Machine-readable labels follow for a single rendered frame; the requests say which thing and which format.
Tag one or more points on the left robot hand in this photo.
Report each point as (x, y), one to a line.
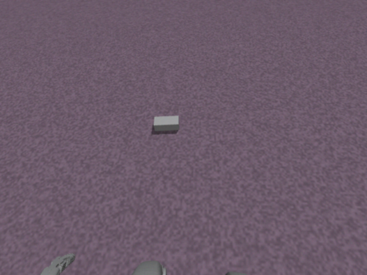
(58, 265)

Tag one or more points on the carton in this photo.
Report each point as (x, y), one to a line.
(166, 123)

